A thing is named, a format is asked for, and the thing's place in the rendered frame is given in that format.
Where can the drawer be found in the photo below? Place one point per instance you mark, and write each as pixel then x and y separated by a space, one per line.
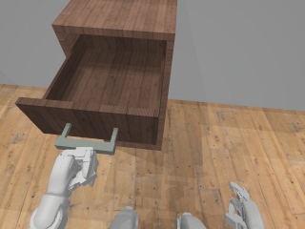
pixel 105 82

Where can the right robot thigh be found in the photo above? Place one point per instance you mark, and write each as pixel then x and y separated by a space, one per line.
pixel 188 222

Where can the cabinet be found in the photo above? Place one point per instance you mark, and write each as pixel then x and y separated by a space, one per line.
pixel 145 19

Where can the handle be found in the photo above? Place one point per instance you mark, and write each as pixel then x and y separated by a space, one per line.
pixel 101 147

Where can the left robot hand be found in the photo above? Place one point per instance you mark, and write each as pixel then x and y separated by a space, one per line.
pixel 81 162

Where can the robot left shin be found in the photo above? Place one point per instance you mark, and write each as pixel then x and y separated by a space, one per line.
pixel 128 208

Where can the left robot forearm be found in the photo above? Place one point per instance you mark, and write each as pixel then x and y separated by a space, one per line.
pixel 51 213

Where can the right robot hand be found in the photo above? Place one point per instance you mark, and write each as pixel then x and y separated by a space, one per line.
pixel 248 215

